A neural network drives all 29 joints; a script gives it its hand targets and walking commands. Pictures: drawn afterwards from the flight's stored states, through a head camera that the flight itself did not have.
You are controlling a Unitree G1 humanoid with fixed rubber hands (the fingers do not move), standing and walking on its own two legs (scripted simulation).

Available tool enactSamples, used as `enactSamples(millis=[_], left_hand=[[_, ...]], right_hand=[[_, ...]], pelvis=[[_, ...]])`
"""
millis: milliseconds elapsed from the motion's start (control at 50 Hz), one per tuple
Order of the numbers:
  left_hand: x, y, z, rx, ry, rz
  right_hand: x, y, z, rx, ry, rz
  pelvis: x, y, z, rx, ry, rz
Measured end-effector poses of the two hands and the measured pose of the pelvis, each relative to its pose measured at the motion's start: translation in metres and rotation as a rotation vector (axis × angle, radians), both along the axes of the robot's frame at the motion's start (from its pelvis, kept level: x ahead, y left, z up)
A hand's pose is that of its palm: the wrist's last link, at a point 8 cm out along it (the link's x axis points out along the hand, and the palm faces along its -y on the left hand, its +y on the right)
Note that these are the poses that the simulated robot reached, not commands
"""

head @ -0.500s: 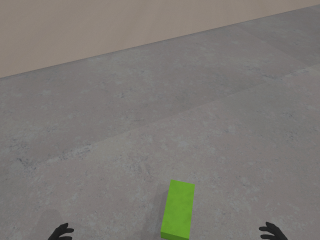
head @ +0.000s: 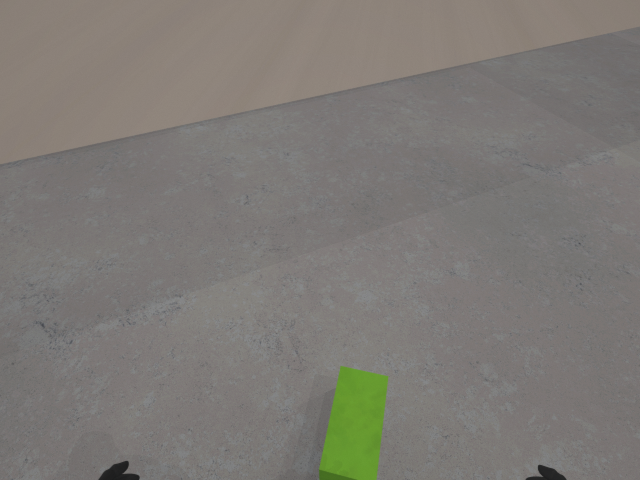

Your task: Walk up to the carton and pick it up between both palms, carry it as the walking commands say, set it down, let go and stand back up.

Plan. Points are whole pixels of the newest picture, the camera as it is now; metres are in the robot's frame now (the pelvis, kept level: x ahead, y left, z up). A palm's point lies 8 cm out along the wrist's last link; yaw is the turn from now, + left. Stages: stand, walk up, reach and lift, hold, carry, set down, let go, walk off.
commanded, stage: stand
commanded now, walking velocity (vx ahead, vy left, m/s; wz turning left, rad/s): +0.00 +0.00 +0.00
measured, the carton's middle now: (355, 428) +0.43 -0.07 -0.70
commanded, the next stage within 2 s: none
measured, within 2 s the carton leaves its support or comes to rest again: neither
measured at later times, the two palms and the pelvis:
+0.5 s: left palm out of the picture +0.08 +0.31 -0.10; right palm out of the picture +0.08 -0.30 -0.10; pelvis -0.02 +0.00 +0.00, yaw -1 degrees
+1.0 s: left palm out of the picture +0.07 +0.31 -0.10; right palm out of the picture +0.07 -0.30 -0.10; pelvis -0.02 +0.00 +0.01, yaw -1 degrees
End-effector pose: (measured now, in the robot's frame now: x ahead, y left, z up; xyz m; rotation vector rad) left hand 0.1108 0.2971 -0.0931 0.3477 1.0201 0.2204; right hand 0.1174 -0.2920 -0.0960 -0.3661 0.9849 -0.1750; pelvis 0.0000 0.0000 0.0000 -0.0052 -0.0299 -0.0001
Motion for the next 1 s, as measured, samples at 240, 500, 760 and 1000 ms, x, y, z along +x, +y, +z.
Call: enactSamples(millis=[240,500,760,1000], left_hand=[[-0.018,0.006,-0.002,0.002,0.044,0.007],[-0.031,0.010,-0.003,0.005,0.078,0.009],[-0.036,0.013,-0.004,0.009,0.094,0.009],[-0.038,0.015,-0.004,0.011,0.103,0.009]], right_hand=[[-0.022,-0.005,-0.003,-0.006,0.049,-0.020],[-0.039,-0.008,-0.004,-0.010,0.088,-0.037],[-0.047,-0.011,-0.005,-0.013,0.108,-0.049],[-0.051,-0.013,-0.005,-0.014,0.120,-0.055]], pelvis=[[-0.009,0.002,0.003,0.002,-0.009,-0.005],[-0.016,0.003,0.004,0.003,-0.014,-0.009],[-0.019,0.003,0.005,0.004,-0.015,-0.012],[-0.021,0.004,0.006,0.004,-0.014,-0.013]])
